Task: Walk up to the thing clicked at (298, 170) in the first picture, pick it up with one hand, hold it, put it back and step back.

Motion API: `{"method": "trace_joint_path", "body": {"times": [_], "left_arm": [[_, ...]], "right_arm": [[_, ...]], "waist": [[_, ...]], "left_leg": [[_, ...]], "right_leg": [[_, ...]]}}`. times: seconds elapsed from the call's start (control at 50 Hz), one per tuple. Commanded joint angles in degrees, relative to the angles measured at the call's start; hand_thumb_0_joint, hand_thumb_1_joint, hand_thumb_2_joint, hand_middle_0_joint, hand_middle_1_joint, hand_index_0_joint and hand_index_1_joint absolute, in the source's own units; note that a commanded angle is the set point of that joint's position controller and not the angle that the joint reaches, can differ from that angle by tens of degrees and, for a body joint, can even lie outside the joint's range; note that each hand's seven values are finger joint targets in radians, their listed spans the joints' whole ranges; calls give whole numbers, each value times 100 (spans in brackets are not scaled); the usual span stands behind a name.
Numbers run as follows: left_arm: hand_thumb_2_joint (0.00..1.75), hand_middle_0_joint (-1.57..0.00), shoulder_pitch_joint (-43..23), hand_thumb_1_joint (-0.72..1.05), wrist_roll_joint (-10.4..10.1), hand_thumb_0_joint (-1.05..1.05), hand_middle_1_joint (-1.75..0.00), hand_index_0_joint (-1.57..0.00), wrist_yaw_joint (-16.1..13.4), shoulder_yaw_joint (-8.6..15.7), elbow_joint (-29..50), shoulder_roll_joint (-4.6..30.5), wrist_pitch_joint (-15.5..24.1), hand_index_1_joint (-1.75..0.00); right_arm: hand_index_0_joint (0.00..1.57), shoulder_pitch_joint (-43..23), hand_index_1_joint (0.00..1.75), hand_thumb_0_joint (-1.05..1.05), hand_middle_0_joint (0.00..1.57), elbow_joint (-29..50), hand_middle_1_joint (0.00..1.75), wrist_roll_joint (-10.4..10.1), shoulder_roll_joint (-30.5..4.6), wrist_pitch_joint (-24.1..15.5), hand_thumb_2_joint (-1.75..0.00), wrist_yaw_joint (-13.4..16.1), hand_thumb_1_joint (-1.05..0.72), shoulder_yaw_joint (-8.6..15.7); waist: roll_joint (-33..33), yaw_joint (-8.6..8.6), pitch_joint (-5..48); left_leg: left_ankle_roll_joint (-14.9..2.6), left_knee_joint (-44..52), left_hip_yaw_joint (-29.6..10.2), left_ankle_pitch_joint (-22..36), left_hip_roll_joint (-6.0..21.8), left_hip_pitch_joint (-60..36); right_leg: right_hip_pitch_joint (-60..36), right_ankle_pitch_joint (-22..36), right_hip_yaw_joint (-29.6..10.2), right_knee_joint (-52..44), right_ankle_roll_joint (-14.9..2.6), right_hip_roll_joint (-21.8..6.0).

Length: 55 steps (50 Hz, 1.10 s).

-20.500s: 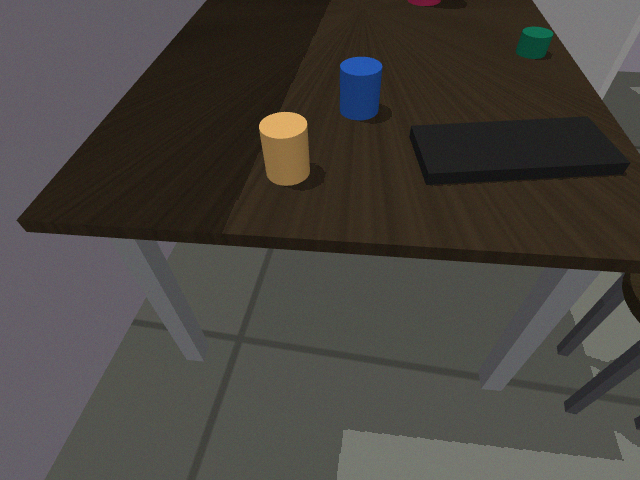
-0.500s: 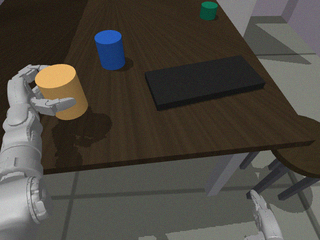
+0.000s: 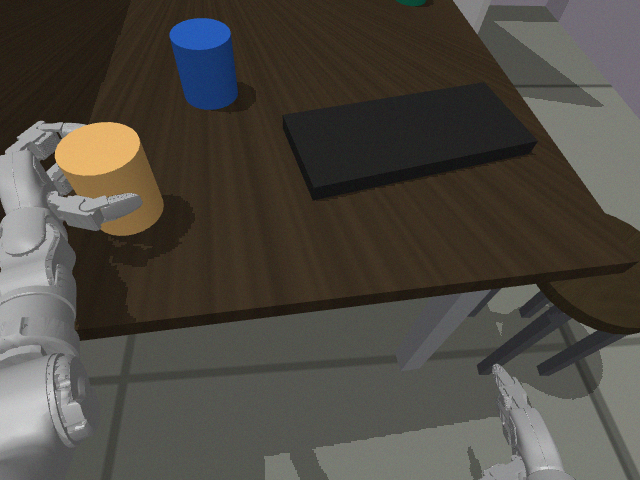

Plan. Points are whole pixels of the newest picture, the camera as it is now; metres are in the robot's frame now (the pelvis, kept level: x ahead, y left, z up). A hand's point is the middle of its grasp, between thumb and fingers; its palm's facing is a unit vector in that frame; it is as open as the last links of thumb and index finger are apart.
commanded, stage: lower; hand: left
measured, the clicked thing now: (113, 171) +0.51 +0.21 +0.09
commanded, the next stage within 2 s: loosen in 0.18 s
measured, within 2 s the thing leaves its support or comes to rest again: rests again in 0.06 s
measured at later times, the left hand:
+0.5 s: hand (87, 180) +0.50 +0.23 +0.09, palm faces +0.27 -0.96 +0.00, open 11.6 cm
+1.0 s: hand (78, 168) +0.51 +0.24 +0.10, palm faces +0.28 -0.96 +0.00, open 17.1 cm
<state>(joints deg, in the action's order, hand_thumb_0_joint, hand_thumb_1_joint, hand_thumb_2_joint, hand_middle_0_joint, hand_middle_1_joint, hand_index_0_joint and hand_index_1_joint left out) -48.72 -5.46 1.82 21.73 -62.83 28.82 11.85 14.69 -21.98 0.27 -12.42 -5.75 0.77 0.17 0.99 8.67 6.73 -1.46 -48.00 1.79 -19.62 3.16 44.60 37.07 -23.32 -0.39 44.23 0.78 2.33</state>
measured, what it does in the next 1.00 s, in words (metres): stands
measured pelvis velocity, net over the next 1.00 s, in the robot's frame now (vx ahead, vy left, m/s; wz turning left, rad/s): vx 0.00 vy -0.01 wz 0.01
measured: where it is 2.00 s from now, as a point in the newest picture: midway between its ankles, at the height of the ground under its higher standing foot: outside the picture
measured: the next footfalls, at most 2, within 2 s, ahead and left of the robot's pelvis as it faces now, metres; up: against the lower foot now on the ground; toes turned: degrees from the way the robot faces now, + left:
none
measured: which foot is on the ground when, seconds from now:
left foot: down 0.00-1.00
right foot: down 0.00-1.00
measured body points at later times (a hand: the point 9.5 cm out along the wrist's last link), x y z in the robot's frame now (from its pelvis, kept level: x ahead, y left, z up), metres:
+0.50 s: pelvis +0.00 +0.00 -0.01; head +0.09 +0.03 +0.43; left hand +0.48 +0.29 +0.09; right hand +0.16 -0.25 -0.06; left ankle +0.03 +0.10 -0.70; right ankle -0.03 -0.14 -0.70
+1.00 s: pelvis +0.00 -0.01 -0.01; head +0.10 +0.01 +0.43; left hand +0.49 +0.29 +0.11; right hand +0.16 -0.26 -0.06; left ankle +0.03 +0.10 -0.70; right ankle -0.03 -0.14 -0.70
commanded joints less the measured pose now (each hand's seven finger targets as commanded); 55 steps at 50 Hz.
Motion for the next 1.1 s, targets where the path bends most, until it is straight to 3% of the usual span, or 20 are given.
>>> {"method": "trace_joint_path", "body": {"times": [0.0,0.08,0.12,0.16,0.22,0.26,0.28,0.3,0.32,0.36,0.42,0.48,0.62,0.64,0.72,0.8,0.84,0.88,0.96,1.08], "left_arm": [[126,-124,-3540,-3,-237,0,-138,-125,-3,219,2136,1594,745,-140],[127,-124,-3472,-3,-158,0,-139,-125,-88,347,2129,1789,786,-141],[126,-123,-3223,-3,-136,0,-137,-123,-82,217,1772,1510,771,-140],[127,-124,-3400,-4,-162,0,-139,-125,-101,272,2101,1582,861,-141],[127,-124,-3042,-5,-76,0,-139,-125,-99,183,1586,1446,786,-141],[126,-124,-3177,-6,-57,0,-138,-124,-79,135,1751,1375,827,-140],[119,-129,-3052,-7,-52,0,-136,-130,-85,215,1510,1413,804,-138],[111,-121,-3139,-15,-86,0,-128,-122,-82,186,1716,1409,829,-130],[103,-116,-3154,-23,-113,0,-120,-118,-81,264,1756,1526,827,-122],[87,-104,-3182,-35,-62,0,-105,-106,-62,139,1735,1385,818,-106],[63,-92,-3193,-45,-77,0,-88,-94,-58,195,1681,1481,798,-87],[46,-68,-3009,-60,-72,0,-64,-70,-9,142,1530,1355,772,-65],[25,-42,-2785,-61,-29,0,-36,-42,49,193,1165,1390,687,-37],[23,-41,-2680,-61,-29,0,-34,-41,60,300,1064,1506,675,-35],[14,-30,-2722,-61,-50,0,-22,-30,115,192,1126,1373,636,-23],[3,-18,-2865,-61,-43,0,-10,-18,114,241,1292,1528,642,-11],[4,-9,-2793,-61,1,0,-7,-10,75,452,1260,1860,671,-7],[4,-7,-3051,-61,-1,0,-6,-8,50,396,1536,1834,659,-6],[5,-6,-3376,-61,-2,0,-5,-7,64,635,1921,2427,572,-5],[5,-6,-3794,-61,68,0,-5,-6,187,585,2023,2810,170,-4]], "right_arm": [[5,-139,5,0,5,1141,5,11,-737,-263,-7,51,50,254],[5,-1,5,0,5,1240,5,46,-975,-193,-7,65,51,521],[5,133,5,0,5,1053,5,63,-837,-158,-7,39,51,433],[5,50,5,0,5,1317,5,60,-817,-162,-7,22,50,386],[5,285,5,0,5,1266,5,90,-916,-109,-6,27,51,505],[5,222,5,0,5,1312,5,90,-678,-88,-6,-25,51,264],[5,99,5,0,5,1518,5,102,-919,-95,-6,-6,51,471],[5,280,5,0,5,1353,5,99,-756,-58,-5,-20,51,362],[5,215,5,0,5,1596,5,99,-1018,-56,-5,6,51,556],[5,464,5,0,5,1238,5,106,-688,-19,-5,-41,51,312],[5,204,5,0,5,1589,5,77,-866,-7,-5,-4,51,444],[5,269,5,0,5,1596,5,89,-890,25,-5,-9,52,442],[5,343,5,0,5,1665,5,70,-706,131,-5,-62,53,246],[5,295,5,0,5,1762,5,78,-969,137,-5,-31,53,491],[5,451,5,0,5,1703,5,56,-858,202,-5,-58,53,411],[5,277,5,0,5,1779,5,40,-878,222,-5,-60,53,432],[5,343,5,0,5,1743,5,53,-887,271,-5,-54,55,423],[5,406,5,0,5,1857,5,53,-903,273,-5,-43,55,450],[5,356,5,0,5,1874,5,11,-961,330,-5,-5,54,469],[5,363,5,0,5,1518,5,-88,-834,344,-5,88,53,343]], "waist": [[1063,-62,3207],[1099,-42,3405],[1087,-6,2928],[1042,-42,3154],[958,68,2916],[1041,40,2861],[922,65,2975],[1051,29,2944],[950,42,3106],[1081,46,2726],[861,38,2867],[945,54,2936],[688,14,2585],[590,65,2670],[585,85,2765],[699,45,2666],[665,8,2669],[681,57,2907],[911,-35,3372],[1219,-76,3231]], "left_leg": [[-37,124,-373,2609,58,-3105],[-35,40,-376,2692,49,-3089],[10,61,-430,2613,97,-2988],[13,44,-461,2586,100,-3013],[4,14,-447,2486,98,-2860],[8,-2,-447,2396,91,-2837],[8,-26,-460,2382,103,-2831],[-6,-47,-437,2366,78,-2810],[-15,-42,-403,2262,58,-2847],[-1,-17,-413,2119,61,-2663],[-45,-8,-366,1814,28,-2558],[-13,-44,-409,2111,59,-2697],[-85,-57,-288,1605,-36,-2095],[-84,-78,-313,1720,-9,-2183],[-102,-166,-354,2132,15,-2324],[-92,-116,-312,1737,-16,-2156],[-104,-141,-281,1585,-47,-2005],[-97,-122,-298,1682,-39,-2188],[-108,-191,-284,2223,-52,-2483],[-62,21,-229,2383,-78,-2824]], "right_leg": [[10,2067,186,-331,-155,51],[-39,2187,173,-235,-158,36],[259,1909,237,-191,-187,70],[231,1871,244,-170,-193,69],[308,1854,244,-133,-186,74],[467,1713,242,-120,-193,72],[461,1688,255,-104,-199,79],[461,1714,242,-95,-190,66],[301,1752,225,-115,-174,64],[532,1595,231,-84,-192,68],[348,1539,179,-123,-171,50],[433,1650,219,-59,-186,59],[352,1552,123,-100,-146,30],[357,1629,156,-82,-144,51],[413,1890,170,-16,-121,65],[365,1648,129,-16,-133,41],[356,1599,89,-71,-113,19],[198,1698,110,-37,-118,32],[-149,2230,68,-35,-84,8],[-447,2359,59,-284,-93,16]]}}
